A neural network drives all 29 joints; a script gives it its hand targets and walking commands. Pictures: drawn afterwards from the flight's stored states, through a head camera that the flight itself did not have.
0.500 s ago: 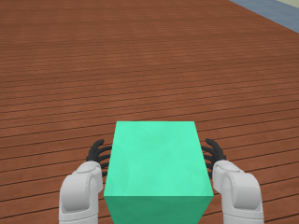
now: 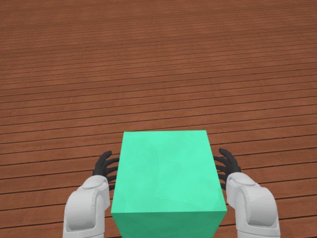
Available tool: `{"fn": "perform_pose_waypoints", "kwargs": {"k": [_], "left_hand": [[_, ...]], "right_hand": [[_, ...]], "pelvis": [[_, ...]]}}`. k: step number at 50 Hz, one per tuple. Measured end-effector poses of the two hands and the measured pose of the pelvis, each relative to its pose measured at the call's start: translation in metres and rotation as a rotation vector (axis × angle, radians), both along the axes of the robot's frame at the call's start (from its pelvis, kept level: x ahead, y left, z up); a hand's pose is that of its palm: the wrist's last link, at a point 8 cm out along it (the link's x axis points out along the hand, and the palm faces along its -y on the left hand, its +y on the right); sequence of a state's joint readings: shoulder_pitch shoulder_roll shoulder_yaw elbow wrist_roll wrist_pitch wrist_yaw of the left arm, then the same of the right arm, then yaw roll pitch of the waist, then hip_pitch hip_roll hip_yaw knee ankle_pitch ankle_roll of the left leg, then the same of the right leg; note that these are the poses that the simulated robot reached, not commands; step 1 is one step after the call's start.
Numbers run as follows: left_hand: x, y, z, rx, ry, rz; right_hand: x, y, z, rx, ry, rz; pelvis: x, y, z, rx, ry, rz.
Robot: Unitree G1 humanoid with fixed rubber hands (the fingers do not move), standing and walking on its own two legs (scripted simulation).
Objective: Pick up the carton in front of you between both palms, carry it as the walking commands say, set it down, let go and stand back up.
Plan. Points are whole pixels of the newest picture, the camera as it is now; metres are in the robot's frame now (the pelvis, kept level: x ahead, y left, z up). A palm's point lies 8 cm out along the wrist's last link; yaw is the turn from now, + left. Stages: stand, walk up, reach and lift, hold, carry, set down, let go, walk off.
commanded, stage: carry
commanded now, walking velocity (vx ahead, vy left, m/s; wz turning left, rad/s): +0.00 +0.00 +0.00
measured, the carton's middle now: (165, 191) +0.27 +0.01 -0.03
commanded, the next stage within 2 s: none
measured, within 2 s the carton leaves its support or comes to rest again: neither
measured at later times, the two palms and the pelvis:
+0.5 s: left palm (113, 102) +0.51 +0.16 +0.08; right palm (210, 102) +0.50 -0.13 +0.08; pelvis +0.24 +0.03 -0.01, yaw -3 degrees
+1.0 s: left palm (121, 98) +0.54 +0.14 +0.07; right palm (215, 99) +0.52 -0.16 +0.07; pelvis +0.27 +0.01 -0.02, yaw -4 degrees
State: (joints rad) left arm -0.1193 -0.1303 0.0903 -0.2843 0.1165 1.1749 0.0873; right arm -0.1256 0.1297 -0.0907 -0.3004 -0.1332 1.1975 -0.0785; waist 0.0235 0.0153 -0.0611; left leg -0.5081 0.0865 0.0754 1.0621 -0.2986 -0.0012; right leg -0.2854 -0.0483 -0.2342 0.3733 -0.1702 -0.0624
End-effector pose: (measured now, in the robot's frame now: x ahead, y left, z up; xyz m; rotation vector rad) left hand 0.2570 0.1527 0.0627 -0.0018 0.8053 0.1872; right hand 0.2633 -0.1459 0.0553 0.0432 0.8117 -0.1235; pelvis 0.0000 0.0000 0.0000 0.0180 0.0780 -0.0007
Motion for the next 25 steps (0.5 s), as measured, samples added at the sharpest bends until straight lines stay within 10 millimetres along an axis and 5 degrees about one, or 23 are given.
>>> {"fn": "perform_pose_waypoints", "kwargs": {"k": [8, 14, 20, 25], "left_hand": [[0.106, 0.004, 0.025, -0.012, -0.115, -0.030], [0.189, 0.018, 0.015, -0.069, -0.155, -0.047], [0.230, 0.018, 0.005, -0.072, -0.061, -0.062], [0.258, 0.012, 0.015, -0.054, -0.093, -0.066]], "right_hand": [[0.096, 0.004, 0.026, -0.006, -0.115, -0.035], [0.170, 0.018, 0.029, -0.052, -0.154, -0.061], [0.206, 0.018, 0.020, -0.050, -0.061, -0.083], [0.233, 0.012, 0.025, -0.033, -0.093, -0.086]], "pelvis": [[0.099, 0.012, 0.001, -0.003, -0.013, -0.015], [0.173, 0.030, -0.019, -0.002, -0.034, -0.043], [0.209, 0.034, -0.009, -0.016, -0.021, -0.063], [0.239, 0.030, -0.008, -0.008, -0.024, -0.056]]}}
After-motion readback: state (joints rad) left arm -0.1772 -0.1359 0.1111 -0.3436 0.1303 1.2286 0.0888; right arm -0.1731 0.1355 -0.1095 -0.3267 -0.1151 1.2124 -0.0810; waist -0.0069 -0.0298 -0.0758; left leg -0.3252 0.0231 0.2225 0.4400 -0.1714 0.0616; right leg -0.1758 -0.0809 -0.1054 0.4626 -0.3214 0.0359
